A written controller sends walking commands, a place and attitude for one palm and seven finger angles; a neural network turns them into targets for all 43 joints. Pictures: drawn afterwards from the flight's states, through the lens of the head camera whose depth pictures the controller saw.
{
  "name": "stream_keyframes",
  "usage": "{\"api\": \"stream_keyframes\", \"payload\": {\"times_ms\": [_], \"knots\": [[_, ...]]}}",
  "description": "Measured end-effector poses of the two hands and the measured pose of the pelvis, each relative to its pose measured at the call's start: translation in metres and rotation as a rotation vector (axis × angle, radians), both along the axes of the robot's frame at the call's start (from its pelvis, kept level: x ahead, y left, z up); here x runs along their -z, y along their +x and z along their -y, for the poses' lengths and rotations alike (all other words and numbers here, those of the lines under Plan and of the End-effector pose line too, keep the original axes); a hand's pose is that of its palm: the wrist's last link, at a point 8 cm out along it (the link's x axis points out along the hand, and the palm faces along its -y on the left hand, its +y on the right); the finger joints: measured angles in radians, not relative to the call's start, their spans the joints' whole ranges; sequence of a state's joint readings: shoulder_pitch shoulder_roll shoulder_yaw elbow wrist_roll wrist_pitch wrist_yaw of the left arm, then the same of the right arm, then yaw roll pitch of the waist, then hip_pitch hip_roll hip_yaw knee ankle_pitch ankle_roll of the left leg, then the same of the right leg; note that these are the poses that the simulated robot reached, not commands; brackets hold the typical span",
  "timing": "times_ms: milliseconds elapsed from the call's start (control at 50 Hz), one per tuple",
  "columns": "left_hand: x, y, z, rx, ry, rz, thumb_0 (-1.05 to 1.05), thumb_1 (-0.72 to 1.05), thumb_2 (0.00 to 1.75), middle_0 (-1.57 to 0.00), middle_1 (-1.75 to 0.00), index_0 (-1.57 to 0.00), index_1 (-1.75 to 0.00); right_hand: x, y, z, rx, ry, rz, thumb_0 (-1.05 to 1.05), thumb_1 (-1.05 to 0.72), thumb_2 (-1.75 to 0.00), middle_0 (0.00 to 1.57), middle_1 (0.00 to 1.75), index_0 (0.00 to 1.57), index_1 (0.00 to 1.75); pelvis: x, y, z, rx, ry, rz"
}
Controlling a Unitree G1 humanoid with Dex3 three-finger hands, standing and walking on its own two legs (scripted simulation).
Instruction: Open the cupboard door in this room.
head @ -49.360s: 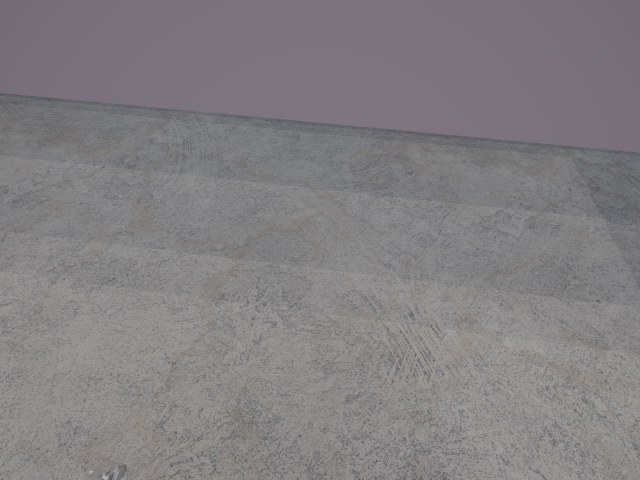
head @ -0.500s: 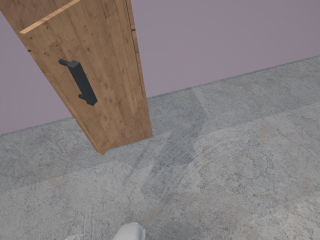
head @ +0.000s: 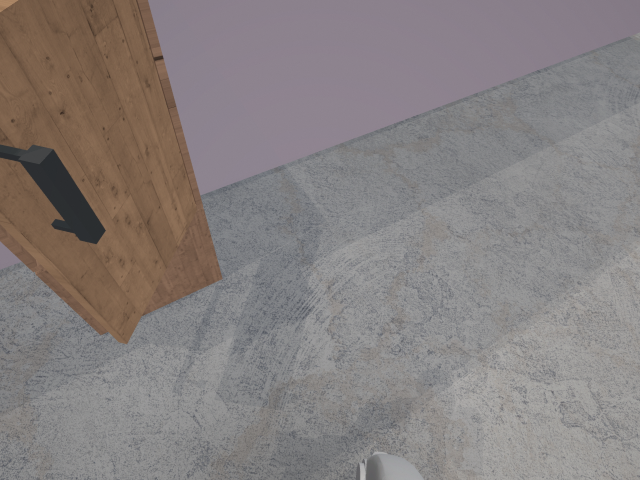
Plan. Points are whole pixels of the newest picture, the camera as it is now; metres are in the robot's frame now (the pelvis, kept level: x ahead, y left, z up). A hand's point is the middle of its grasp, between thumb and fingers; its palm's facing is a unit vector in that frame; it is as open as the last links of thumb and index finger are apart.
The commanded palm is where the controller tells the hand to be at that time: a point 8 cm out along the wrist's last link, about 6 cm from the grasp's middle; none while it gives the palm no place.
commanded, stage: walk to a spot facing it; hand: left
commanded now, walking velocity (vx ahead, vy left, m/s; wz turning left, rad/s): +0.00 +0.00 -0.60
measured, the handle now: (51, 196) +0.39 +0.37 +0.08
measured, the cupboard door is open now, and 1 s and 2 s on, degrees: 46 46 46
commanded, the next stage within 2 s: turn to face it in 1.88 s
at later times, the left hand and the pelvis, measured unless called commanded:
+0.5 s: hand (230, 449) +0.17 +0.14 -0.17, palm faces -0.27 -0.94 -0.18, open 7.4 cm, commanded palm none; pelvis +0.03 -0.02 -0.01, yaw -17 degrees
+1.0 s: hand (367, 319) +0.39 -0.06 -0.18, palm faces -0.62 -0.76 -0.17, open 7.4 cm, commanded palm none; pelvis +0.16 -0.12 -0.03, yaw -36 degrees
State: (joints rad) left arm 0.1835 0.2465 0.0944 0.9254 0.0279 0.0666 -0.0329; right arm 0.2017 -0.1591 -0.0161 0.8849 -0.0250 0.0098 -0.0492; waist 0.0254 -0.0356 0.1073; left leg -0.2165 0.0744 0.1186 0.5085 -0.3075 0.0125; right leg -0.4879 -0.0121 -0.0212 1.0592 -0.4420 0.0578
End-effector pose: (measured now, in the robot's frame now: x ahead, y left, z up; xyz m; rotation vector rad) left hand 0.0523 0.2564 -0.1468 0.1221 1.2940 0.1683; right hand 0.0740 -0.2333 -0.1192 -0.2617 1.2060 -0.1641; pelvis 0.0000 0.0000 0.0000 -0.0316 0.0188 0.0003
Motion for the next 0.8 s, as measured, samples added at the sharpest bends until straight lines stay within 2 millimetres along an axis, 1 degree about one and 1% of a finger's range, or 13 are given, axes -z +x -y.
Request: {"api": "stream_keyframes", "payload": {"times_ms": [80,140,180,220,280,380,460,520,560,620,680,740,800], "knots": [[-0.007,0.036,0.008,0.096,0.023,0.029,0.01,0.91,0.90,-0.19,-0.30,-0.20,-0.30,0.009,-0.038,0.013,0.101,0.018,-0.055,0.00,-0.90,-0.90,0.20,0.30,0.20,0.30,0.002,0.003,0.006,0.059,0.001,0.002],[-0.011,0.068,0.023,0.170,0.048,0.069,0.01,0.91,0.90,-0.19,-0.30,-0.19,-0.30,0.021,-0.068,0.028,0.176,0.033,-0.100,0.00,-0.90,-0.90,0.20,0.30,0.20,0.30,0.008,0.005,0.016,0.101,0.012,0.005],[-0.010,0.087,0.034,0.215,0.072,0.115,0.01,0.91,0.90,-0.19,-0.30,-0.20,-0.30,0.034,-0.085,0.040,0.222,0.046,-0.129,0.00,-0.90,-0.90,0.20,0.30,0.20,0.30,0.017,0.007,0.025,0.124,0.028,0.004],[-0.012,0.099,0.044,0.245,0.086,0.141,0.01,0.91,0.90,-0.19,-0.30,-0.20,-0.30,0.039,-0.097,0.050,0.260,0.045,-0.165,0.00,-0.90,-0.90,0.20,0.30,0.20,0.30,0.018,0.006,0.029,0.144,0.023,0.011],[-0.017,0.106,0.057,0.274,0.091,0.141,0.00,0.91,0.90,-0.20,-0.30,-0.20,-0.30,0.034,-0.100,0.060,0.305,0.037,-0.173,0.01,-0.91,-0.90,0.20,0.30,0.20,0.29,0.013,0.006,0.032,0.178,0.028,0.017],[-0.015,0.112,0.072,0.327,0.059,0.107,0.00,0.90,0.90,-0.20,-0.30,-0.20,-0.30,0.021,-0.086,0.063,0.348,0.026,-0.097,0.01,-0.91,-0.90,0.20,0.29,0.19,0.29,0.006,0.013,0.032,0.233,0.038,0.013],[-0.008,0.118,0.074,0.349,0.014,0.086,0.01,0.90,0.90,-0.20,-0.30,-0.20,-0.30,0.012,-0.068,0.055,0.360,0.018,-0.035,0.01,-0.91,-0.90,0.20,0.29,0.19,0.29,0.005,0.024,0.025,0.273,0.031,0.007],[0.003,0.125,0.069,0.356,-0.019,0.068,0.01,0.90,0.90,-0.20,-0.30,-0.20,-0.30,0.010,-0.054,0.046,0.364,0.000,0.012,0.00,-0.91,-0.90,0.20,0.29,0.19,0.29,0.010,0.038,0.017,0.306,0.016,-0.002],[0.010,0.133,0.066,0.372,-0.033,0.047,0.01,0.90,0.90,-0.20,-0.30,-0.20,-0.30,0.009,-0.052,0.038,0.375,-0.016,0.033,0.00,-0.91,-0.90,0.20,0.30,0.20,0.29,0.013,0.047,0.012,0.336,0.008,-0.005],[0.007,0.154,0.069,0.424,-0.043,0.023,0.01,0.90,0.90,-0.20,-0.30,-0.20,-0.30,0.002,-0.061,0.024,0.419,-0.009,0.016,0.00,-0.91,-0.90,0.20,0.30,0.20,0.29,0.006,0.063,0.013,0.382,0.006,0.000],[0.001,0.182,0.080,0.464,-0.054,0.034,0.01,0.90,0.90,-0.20,-0.30,-0.20,-0.30,-0.001,-0.076,0.008,0.479,0.015,-0.043,0.00,-0.91,-0.90,0.20,0.30,0.20,0.29,0.000,0.079,0.018,0.424,0.007,-0.001],[-0.003,0.213,0.099,0.511,-0.061,0.051,0.01,0.91,0.90,-0.19,-0.30,-0.20,-0.30,0.000,-0.095,-0.008,0.548,0.051,-0.117,0.00,-0.90,-0.90,0.20,0.30,0.20,0.29,-0.002,0.094,0.026,0.467,0.007,-0.003],[-0.004,0.246,0.128,0.573,-0.067,0.064,0.01,0.91,0.90,-0.19,-0.30,-0.19,-0.30,0.003,-0.114,-0.024,0.624,0.095,-0.196,0.00,-0.90,-0.90,0.20,0.30,0.20,0.29,-0.001,0.110,0.038,0.509,0.012,-0.002]]}}
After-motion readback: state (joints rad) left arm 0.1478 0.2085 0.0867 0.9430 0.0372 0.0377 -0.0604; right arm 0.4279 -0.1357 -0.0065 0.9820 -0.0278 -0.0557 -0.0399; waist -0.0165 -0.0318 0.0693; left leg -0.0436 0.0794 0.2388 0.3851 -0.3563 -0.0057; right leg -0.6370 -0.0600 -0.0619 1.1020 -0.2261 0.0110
